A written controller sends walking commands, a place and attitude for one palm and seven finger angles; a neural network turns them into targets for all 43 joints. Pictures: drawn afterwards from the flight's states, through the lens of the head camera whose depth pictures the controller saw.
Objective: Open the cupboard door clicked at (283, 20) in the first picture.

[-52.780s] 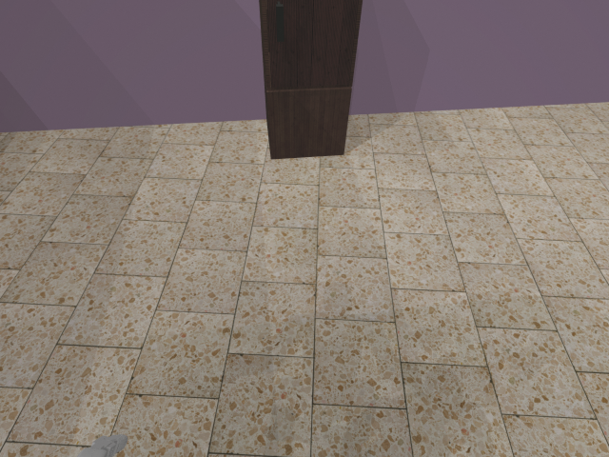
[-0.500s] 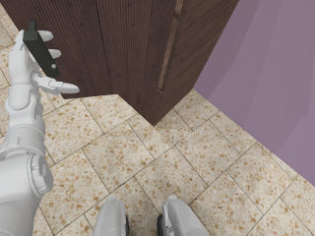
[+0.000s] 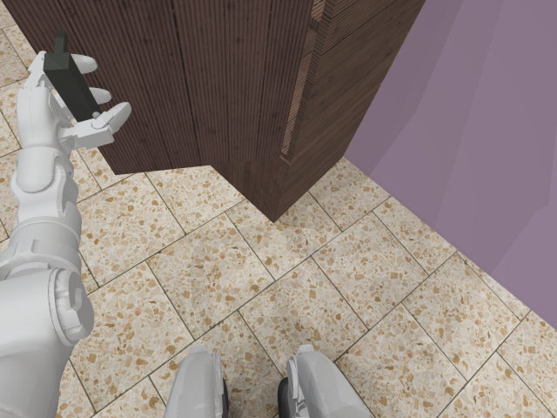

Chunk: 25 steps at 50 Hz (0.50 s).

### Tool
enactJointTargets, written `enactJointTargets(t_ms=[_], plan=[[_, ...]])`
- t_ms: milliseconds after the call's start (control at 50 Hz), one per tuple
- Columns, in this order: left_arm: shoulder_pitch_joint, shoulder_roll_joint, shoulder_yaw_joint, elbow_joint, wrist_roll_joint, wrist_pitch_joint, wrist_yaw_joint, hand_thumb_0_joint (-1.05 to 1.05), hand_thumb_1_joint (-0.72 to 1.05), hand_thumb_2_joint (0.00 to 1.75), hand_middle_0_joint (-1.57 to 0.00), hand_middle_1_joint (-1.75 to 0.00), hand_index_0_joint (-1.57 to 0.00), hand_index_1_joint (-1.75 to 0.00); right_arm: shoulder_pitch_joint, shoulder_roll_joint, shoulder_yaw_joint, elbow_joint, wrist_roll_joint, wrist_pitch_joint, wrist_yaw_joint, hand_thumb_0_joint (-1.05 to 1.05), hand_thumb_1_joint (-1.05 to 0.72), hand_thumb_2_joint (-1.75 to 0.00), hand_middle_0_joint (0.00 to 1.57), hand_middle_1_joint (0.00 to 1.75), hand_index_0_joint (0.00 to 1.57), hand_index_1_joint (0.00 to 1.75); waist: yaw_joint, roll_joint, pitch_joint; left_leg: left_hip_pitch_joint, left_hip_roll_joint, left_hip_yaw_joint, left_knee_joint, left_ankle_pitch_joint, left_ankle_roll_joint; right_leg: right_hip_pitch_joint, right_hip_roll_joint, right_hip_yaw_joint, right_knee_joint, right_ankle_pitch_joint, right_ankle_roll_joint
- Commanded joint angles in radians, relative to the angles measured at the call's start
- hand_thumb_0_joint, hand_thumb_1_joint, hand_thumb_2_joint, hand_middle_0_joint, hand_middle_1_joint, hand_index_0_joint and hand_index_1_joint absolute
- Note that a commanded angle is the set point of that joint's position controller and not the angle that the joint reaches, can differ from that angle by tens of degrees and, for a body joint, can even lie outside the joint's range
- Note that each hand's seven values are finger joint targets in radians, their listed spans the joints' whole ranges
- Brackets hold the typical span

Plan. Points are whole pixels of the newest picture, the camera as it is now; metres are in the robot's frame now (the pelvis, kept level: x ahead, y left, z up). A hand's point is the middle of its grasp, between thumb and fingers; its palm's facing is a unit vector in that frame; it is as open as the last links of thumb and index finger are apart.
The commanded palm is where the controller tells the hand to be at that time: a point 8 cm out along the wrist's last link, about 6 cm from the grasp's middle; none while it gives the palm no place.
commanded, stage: close the thumb around the handle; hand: left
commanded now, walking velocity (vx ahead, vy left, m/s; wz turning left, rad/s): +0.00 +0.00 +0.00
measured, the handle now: (80, 86) +0.56 +0.24 +0.05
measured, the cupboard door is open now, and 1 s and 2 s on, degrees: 54 77 99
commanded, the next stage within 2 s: pull the door open along its arc in 0.26 s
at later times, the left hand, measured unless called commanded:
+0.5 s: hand (97, 113) +0.52 +0.21 +0.05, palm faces +0.12 -0.99 -0.01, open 6.1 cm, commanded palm +0.48 +0.25 +0.05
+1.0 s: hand (137, 190) +0.40 +0.15 +0.06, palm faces +0.30 -0.95 +0.07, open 6.5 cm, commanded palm +0.34 +0.21 +0.05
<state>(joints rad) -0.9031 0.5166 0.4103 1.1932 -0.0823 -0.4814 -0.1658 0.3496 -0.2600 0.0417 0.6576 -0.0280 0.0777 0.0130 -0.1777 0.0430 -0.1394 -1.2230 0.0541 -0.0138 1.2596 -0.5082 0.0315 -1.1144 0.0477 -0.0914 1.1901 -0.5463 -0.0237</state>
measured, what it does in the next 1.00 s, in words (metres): stands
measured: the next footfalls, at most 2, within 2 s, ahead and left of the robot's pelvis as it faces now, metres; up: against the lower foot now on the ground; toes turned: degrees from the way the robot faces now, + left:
none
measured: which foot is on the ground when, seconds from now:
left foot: down 0.00-1.00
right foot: down 0.00-1.00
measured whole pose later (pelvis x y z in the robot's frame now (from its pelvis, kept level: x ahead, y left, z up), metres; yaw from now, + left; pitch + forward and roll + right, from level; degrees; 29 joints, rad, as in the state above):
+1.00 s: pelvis +0.02 +0.00 +0.03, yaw +0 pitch +22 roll -2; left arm -0.26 0.06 0.18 0.52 -0.11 -0.46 0.20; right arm 0.26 -0.23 0.00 0.55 -0.03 0.07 0.06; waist -0.06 0.03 -0.19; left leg -1.00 0.04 0.04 1.14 -0.51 0.03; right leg -0.93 0.03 -0.03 1.11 -0.56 -0.02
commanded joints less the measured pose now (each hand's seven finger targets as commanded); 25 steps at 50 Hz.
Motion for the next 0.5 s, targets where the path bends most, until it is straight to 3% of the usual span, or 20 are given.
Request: enactJointTargets(t_ms=[0, 20, 40, 80, 100, 120, 180, 200, 260, 340, 360, 420, 480], plan=[[-0.468, 0.208, -0.009, -0.227, -0.003, -0.07, -0.01, 0.0, 0.79, 0.85, -0.39, -1.34, -0.39, -1.34, 0.188, -0.194, -0.07, -0.032, -0.007, -0.008, -0.017, 0.0, -0.9, -0.9, 0.2, 0.3, 0.2, 0.3, -0.032, 0.17, -0.515, 0.561, -0.009, -0.093, -0.121, 0.393, -0.004, 0.067, 0.021, 0.048, -0.143, 0.301, -0.005], [-0.46, 0.203, -0.013, -0.224, 0.0, -0.07, -0.01, 0.0, 0.84, 0.88, -0.4, -1.34, -0.4, -1.34, 0.188, -0.194, -0.071, -0.034, -0.007, -0.007, -0.016, 0.0, -0.9, -0.9, 0.2, 0.3, 0.2, 0.3, -0.027, 0.168, -0.526, 0.569, -0.008, -0.097, -0.122, 0.396, -0.007, 0.061, 0.02, 0.046, -0.143, 0.298, -0.004], [-0.468, 0.184, -0.029, -0.216, 0.0, -0.065, -0.009, 0.0, 0.9, 0.9, -0.4, -1.35, -0.4, -1.35, 0.185, -0.192, -0.07, -0.031, -0.006, -0.008, -0.016, 0.0, -0.9, -0.9, 0.2, 0.3, 0.2, 0.3, -0.038, 0.168, -0.511, 0.564, -0.007, -0.095, -0.121, 0.387, -0.005, 0.049, 0.021, 0.046, -0.146, 0.292, -0.003], [-0.488, 0.196, -0.022, -0.222, -0.002, -0.062, -0.008, 0.0, 0.9, 0.9, -0.4, -1.35, -0.4, -1.35, 0.188, -0.193, -0.07, -0.026, -0.008, -0.01, -0.016, 0.0, -0.9, -0.9, 0.2, 0.3, 0.2, 0.3, -0.042, 0.167, -0.504, 0.551, -0.008, -0.093, -0.119, 0.377, -0.003, 0.059, 0.02, 0.047, -0.15, 0.291, -0.002], [-0.478, 0.218, -0.001, -0.231, -0.003, -0.069, -0.008, 0.0, 0.9, 0.9, -0.4, -1.35, -0.4, -1.35, 0.195, -0.197, -0.071, -0.026, -0.009, -0.01, -0.017, 0.0, -0.9, -0.9, 0.2, 0.3, 0.2, 0.3, -0.03, 0.166, -0.527, 0.566, -0.008, -0.097, -0.119, 0.396, -0.004, 0.067, 0.021, 0.047, -0.143, 0.299, -0.006], [-0.461, 0.19, -0.024, -0.214, -0.002, -0.063, -0.012, 0.0, 0.9, 0.9, -0.4, -1.35, -0.4, -1.35, 0.19, -0.193, -0.07, -0.032, -0.006, -0.009, -0.016, 0.0, -0.9, -0.9, 0.2, 0.3, 0.2, 0.3, -0.035, 0.157, -0.526, 0.554, -0.01, -0.091, -0.119, 0.39, -0.003, 0.076, 0.021, 0.049, -0.148, 0.303, -0.002], [-0.466, 0.221, -0.004, -0.214, -0.003, -0.054, -0.012, 0.0, 0.9, 0.9, -0.4, -1.35, -0.4, -1.35, 0.192, -0.194, -0.068, -0.03, -0.005, -0.009, -0.018, 0.0, -0.9, -0.9, 0.2, 0.3, 0.2, 0.3, -0.035, 0.138, -0.514, 0.513, -0.012, -0.082, -0.115, 0.374, 0.002, 0.105, 0.021, 0.056, -0.152, 0.313, 0.001], [-0.46, 0.245, 0.017, -0.219, 0.0, -0.059, -0.011, 0.0, 0.9, 0.9, -0.4, -1.35, -0.4, -1.35, 0.198, -0.196, -0.068, -0.029, -0.007, -0.01, -0.018, 0.0, -0.9, -0.9, 0.2, 0.3, 0.2, 0.3, -0.023, 0.163, -0.531, 0.534, -0.011, -0.085, -0.114, 0.402, 0.0, 0.102, 0.021, 0.055, -0.143, 0.326, -0.004], [-0.436, 0.196, -0.018, -0.233, -0.003, -0.061, -0.018, 0.0, 0.9, 0.9, -0.4, -1.35, -0.4, -1.35, 0.189, -0.189, -0.069, -0.035, -0.006, -0.007, -0.012, 0.0, -0.9, -0.9, 0.2, 0.3, 0.2, 0.3, -0.021, 0.177, -0.535, 0.568, -0.009, -0.088, -0.121, 0.424, -0.006, 0.091, 0.022, 0.046, -0.145, 0.33, -0.004], [-0.445, 0.209, -0.011, -0.246, -0.004, -0.063, -0.014, 0.0, 0.9, 0.9, -0.4, -1.35, -0.4, -1.35, 0.192, -0.191, -0.07, -0.032, -0.006, -0.005, -0.012, 0.0, -0.9, -0.9, 0.2, 0.3, 0.2, 0.3, -0.024, 0.166, -0.532, 0.562, -0.008, -0.086, -0.119, 0.432, -0.005, 0.1, 0.022, 0.049, -0.145, 0.346, -0.001], [-0.427, 0.289, 0.051, -0.223, 0.003, -0.061, -0.011, 0.0, 0.9, 0.9, -0.4, -1.35, -0.4, -1.35, 0.193, -0.2, -0.07, -0.031, -0.005, -0.002, -0.016, 0.0, -0.9, -0.9, 0.2, 0.3, 0.2, 0.3, -0.012, 0.156, -0.519, 0.542, -0.007, -0.082, -0.118, 0.418, -0.003, 0.109, 0.022, 0.054, -0.149, 0.339, -0.002], [-0.325, 0.228, 0.019, -0.227, -0.004, -0.058, -0.023, 0.0, 0.9, 0.9, -0.4, -1.35, -0.4, -1.35, 0.182, -0.187, -0.066, -0.054, -0.001, 0.0, -0.012, 0.0, -0.9, -0.9, 0.2, 0.3, 0.2, 0.3, 0.009, 0.152, -0.518, 0.535, -0.013, -0.069, -0.131, 0.429, -0.002, 0.143, 0.021, 0.053, -0.147, 0.36, -0.003], [-0.238, 0.206, 0.019, -0.26, -0.024, -0.052, -0.032, 0.0, 0.9, 0.9, -0.4, -1.35, -0.4, -1.35, 0.171, -0.184, -0.07, -0.072, 0.004, 0.005, -0.007, 0.0, -0.9, -0.9, 0.2, 0.3, 0.2, 0.3, 0.031, 0.136, -0.525, 0.54, -0.014, -0.06, -0.141, 0.44, -0.005, 0.177, 0.022, 0.051, -0.149, 0.38, -0.002]])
